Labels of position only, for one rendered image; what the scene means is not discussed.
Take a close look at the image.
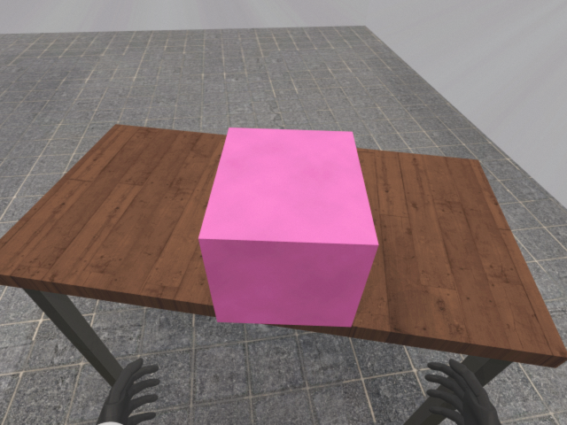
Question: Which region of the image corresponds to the table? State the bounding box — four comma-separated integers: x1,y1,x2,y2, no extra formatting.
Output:
0,124,567,425

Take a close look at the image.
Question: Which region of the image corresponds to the carton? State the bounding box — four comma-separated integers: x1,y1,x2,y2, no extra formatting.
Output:
198,127,378,327

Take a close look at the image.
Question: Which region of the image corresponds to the right robot hand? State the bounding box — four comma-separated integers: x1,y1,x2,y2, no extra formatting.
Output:
424,359,501,425

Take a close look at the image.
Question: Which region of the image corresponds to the left robot hand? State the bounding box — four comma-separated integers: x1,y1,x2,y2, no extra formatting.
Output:
96,358,160,425

